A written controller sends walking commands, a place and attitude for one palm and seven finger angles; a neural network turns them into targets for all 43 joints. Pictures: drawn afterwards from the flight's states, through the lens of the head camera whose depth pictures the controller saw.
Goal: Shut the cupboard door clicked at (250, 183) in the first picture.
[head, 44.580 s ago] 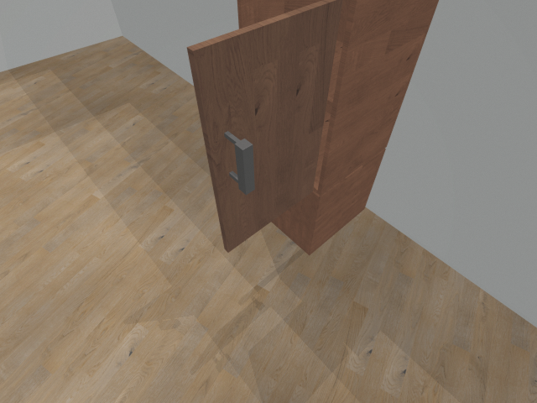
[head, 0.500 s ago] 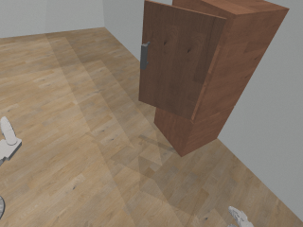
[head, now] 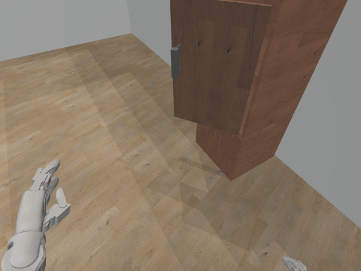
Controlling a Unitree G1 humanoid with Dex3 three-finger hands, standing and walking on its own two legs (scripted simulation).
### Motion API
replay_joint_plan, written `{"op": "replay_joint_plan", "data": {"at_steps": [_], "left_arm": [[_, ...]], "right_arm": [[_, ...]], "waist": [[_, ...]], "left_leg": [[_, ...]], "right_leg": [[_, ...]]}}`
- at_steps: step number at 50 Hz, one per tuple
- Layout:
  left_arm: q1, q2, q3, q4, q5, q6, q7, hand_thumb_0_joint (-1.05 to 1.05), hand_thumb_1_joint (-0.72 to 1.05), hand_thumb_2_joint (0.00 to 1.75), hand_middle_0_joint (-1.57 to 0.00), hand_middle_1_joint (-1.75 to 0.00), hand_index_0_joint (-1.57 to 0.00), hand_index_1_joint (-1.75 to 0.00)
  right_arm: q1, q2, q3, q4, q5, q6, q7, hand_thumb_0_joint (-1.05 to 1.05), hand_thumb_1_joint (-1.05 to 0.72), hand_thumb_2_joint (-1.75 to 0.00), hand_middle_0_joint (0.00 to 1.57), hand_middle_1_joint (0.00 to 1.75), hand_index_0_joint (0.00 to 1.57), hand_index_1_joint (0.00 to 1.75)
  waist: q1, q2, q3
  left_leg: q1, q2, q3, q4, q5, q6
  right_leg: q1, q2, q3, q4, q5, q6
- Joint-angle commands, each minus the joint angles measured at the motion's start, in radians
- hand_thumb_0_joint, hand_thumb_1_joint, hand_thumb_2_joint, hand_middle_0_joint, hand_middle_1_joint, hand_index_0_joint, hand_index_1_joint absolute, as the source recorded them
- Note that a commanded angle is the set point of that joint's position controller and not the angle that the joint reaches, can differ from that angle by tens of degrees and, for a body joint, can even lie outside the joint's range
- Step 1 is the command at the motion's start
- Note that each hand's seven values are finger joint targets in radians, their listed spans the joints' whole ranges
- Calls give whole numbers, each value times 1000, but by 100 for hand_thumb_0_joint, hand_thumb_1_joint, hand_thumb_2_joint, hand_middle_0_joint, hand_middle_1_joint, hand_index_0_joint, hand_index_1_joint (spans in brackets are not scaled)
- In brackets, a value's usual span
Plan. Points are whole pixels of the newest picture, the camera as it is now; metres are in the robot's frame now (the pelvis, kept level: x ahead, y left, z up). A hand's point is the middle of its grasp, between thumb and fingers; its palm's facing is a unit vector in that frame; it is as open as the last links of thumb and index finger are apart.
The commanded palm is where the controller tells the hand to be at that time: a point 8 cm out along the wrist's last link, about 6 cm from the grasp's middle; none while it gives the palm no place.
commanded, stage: let the arm hang, fingers relaxed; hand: left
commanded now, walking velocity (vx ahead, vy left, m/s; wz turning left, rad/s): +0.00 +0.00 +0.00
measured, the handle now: (177, 61) +0.93 +0.05 +0.03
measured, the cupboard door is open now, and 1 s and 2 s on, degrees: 34 34 34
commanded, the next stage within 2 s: look to check the result in 1.00 s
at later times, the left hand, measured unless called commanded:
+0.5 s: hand out of the picture +0.00 +0.18 -0.15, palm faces +0.04 -0.98 -0.21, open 7.3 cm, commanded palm none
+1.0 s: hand out of the picture -0.01 +0.15 -0.15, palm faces +0.04 -0.99 -0.14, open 7.4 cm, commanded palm none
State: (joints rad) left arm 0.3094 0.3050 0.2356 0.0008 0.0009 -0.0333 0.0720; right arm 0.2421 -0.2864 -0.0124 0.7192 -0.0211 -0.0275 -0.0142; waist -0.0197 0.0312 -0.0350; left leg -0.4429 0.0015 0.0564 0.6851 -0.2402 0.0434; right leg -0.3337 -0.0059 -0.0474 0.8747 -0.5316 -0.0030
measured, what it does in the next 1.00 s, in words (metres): stands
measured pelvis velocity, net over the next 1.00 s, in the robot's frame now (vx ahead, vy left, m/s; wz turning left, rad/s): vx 0.02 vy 0.00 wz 0.00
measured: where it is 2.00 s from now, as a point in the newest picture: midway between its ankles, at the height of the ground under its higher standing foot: outside the picture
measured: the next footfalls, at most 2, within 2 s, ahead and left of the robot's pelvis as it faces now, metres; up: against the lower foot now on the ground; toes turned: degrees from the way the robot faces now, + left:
none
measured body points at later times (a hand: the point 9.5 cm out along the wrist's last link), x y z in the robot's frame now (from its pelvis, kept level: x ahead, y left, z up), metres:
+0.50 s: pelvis +0.01 -0.01 +0.03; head +0.03 -0.01 +0.48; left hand +0.00 +0.23 -0.13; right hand +0.02 -0.24 -0.13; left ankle +0.05 +0.09 -0.72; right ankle -0.01 -0.12 -0.72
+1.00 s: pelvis +0.02 +0.00 +0.03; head +0.02 +0.00 +0.48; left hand -0.01 +0.20 -0.14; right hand -0.01 -0.21 -0.13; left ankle +0.05 +0.09 -0.72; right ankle -0.01 -0.12 -0.72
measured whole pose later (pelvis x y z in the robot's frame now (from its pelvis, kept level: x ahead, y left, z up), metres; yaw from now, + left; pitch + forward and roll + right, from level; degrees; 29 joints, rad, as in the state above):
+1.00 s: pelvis +0.02 +0.00 +0.03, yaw +0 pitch -1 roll +0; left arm 0.34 0.11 0.00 1.15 0.01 -0.01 0.04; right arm 0.32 -0.11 0.00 1.13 -0.01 0.01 -0.04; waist -0.01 -0.01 0.01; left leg -0.22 -0.01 0.05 0.42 -0.17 0.03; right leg -0.12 0.01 0.00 0.41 -0.26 -0.01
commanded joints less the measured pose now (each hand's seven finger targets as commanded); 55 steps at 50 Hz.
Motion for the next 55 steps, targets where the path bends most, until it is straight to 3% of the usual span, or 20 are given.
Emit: {"op": "replay_joint_plan", "data": {"at_steps": [1, 2, 3, 4, 5, 6, 7, 8, 9, 10, 11, 12, 15, 17, 20, 24, 35, 41, 55], "left_arm": [[13, -20, -166, 324, 13, 62, -74, 0, 90, 90, -20, -30, -20, -30], [41, -6, -164, 412, 15, 61, -73, 0, 90, 90, -20, -30, -20, -30], [52, 46, -162, 478, 17, 58, -66, 0, 90, 90, -20, -30, -20, -30], [36, 79, -166, 541, 22, 53, -64, 0, 90, 90, -20, -30, -20, -30], [-27, 103, -174, 591, 22, 47, -64, 0, 90, 90, -20, -30, -20, -30], [-84, 101, -182, 634, 21, 44, -57, 0, 90, 90, -20, -30, -20, -30], [-114, 60, -192, 686, 16, 36, -54, 0, 90, 90, -20, -30, -20, -30], [-108, 37, -199, 738, 12, 24, -53, 0, 90, 90, -20, -30, -20, -30], [-80, -15, -185, 771, 18, 13, -48, 0, 90, 90, -20, -30, -20, -30], [-34, -43, -185, 798, 16, 9, -44, 0, 90, 90, -20, -30, -20, -30], [-7, -43, -188, 828, 13, 14, -39, 0, 90, 90, -20, -30, -20, -30], [-2, -36, -190, 858, 9, 21, -38, 0, 90, 90, -20, -30, -20, -30], [5, -43, -202, 941, 7, 29, -42, 0, 90, 90, -20, -30, -20, -30], [8, -44, -208, 981, 8, 28, -43, 0, 90, 90, -20, -30, -20, -30], [23, -43, -214, 1032, 6, 29, -44, 0, 90, 90, -20, -30, -20, -30], [48, -48, -220, 1083, 5, 25, -42, 0, 90, 90, -20, -30, -20, -30], [101, -82, -225, 1135, 7, 27, -34, 0, 90, 90, -20, -30, -20, -30], [122, -90, -223, 1139, 8, 25, -30, 0, 90, 90, -20, -30, -20, -30], [124, -101, -219, 1140, 7, 23, -28, 0, 90, 90, -20, -30, -20, -30]], "right_arm": [[-73, -128, -14, -106, -24, -5, -6, 0, -90, -90, 20, 30, 20, 30], [-94, -116, -10, -88, -17, 6, -6, 0, -90, -90, 20, 30, 20, 30], [-89, -80, -6, -76, -3, 20, -3, 0, -90, -90, 20, 30, 20, 30], [-72, -40, -5, -54, 2, 32, 3, 0, -90, -90, 20, 30, 20, 30], [-46, -35, -11, -18, -7, 42, 6, 0, -90, -90, 20, 30, 20, 30], [-45, -35, -16, 17, -12, 54, 1, 0, -90, -90, 20, 30, 20, 30], [-24, -13, -14, 56, -12, 51, -1, 0, -90, -90, 20, 30, 20, 30], [10, 7, -9, 88, -8, 45, -3, 0, -90, -90, 20, 30, 20, 30], [36, 23, -9, 114, -11, 30, -7, 0, -90, -90, 20, 30, 20, 30], [43, 21, -9, 137, -10, 18, -12, 0, -90, -90, 20, 30, 20, 30], [37, 6, -13, 159, -5, 13, -17, 0, -90, -90, 20, 30, 20, 30], [36, 15, -11, 177, 0, 14, -21, 0, -90, -90, 20, 30, 20, 30], [33, 22, -12, 228, 5, 24, -26, 0, -90, -90, 20, 30, 20, 30], [53, 21, -13, 253, 8, 26, -26, 0, -90, -90, 20, 30, 20, 30], [63, 21, -10, 291, 9, 29, -25, 0, -90, -90, 20, 30, 20, 30], [80, 28, -6, 330, 11, 28, -26, 0, -90, -90, 20, 30, 20, 30], [113, 60, -3, 381, 11, 32, -28, 0, -90, -90, 20, 30, 20, 30], [131, 67, -2, 386, 13, 29, -30, 0, -90, -90, 20, 30, 20, 30], [151, 74, -2, 390, 12, 24, -32, 0, -90, -90, 20, 30, 20, 30]], "waist": [[34, -54, -24], [57, -52, -38], [59, -112, -41], [32, -163, -20], [-2, -141, 24], [-10, -175, 60], [-22, -135, 80], [-34, -86, 52], [-33, -38, -11], [-8, 21, -69], [8, 90, -102], [11, 122, -96], [17, 53, -1], [11, -2, 27], [13, -5, 61], [12, -38, 64], [12, -41, 143], [14, -13, 138], [11, -13, 141]], "left_leg": [[7, 243, -350, -302, 117, 116], [-42, 181, -265, -267, 25, 74], [-69, 86, -177, -205, -114, 22], [-39, 15, -116, -138, -203, -22], [63, -16, -59, -28, -173, -41], [120, -12, -51, 40, -124, -46], [131, 1, -59, 37, -74, -43], [158, 18, -64, -30, -2, -42], [208, 48, -89, -133, 153, -35], [249, 80, -116, -188, 298, -25], [271, 99, -132, -188, 363, -17], [262, 107, -142, -208, 358, -9], [227, 106, -145, -278, 201, -8], [230, 107, -143, -301, 170, -8], [234, 102, -135, -331, 99, -10], [262, 98, -124, -339, 113, -10], [244, 88, -113, -364, 28, -8], [238, 89, -115, -363, 39, -6], [239, 91, -120, -365, 50, -2]], "right_leg": [[26, -24, 63, -100, 37, 7], [152, -15, 53, -268, 162, 3], [192, -63, 138, -412, 134, -18], [89, -172, 273, -547, -19, -74], [-67, -247, 357, -652, -137, -128], [-140, -235, 361, -677, -82, -147], [-110, -207, 318, -643, 87, -154], [-43, -179, 266, -577, 285, -142], [34, -141, 208, -491, 471, -114], [115, -105, 156, -443, 592, -79], [148, -88, 126, -441, 578, -54], [172, -79, 111, -451, 533, -43], [164, -71, 106, -516, 410, -42], [163, -72, 113, -542, 395, -44], [150, -74, 118, -569, 343, -44], [146, -77, 122, -579, 347, -44], [93, -74, 126, -584, 274, -40], [100, -70, 128, -573, 292, -41], [105, -69, 124, -559, 307, -40]]}}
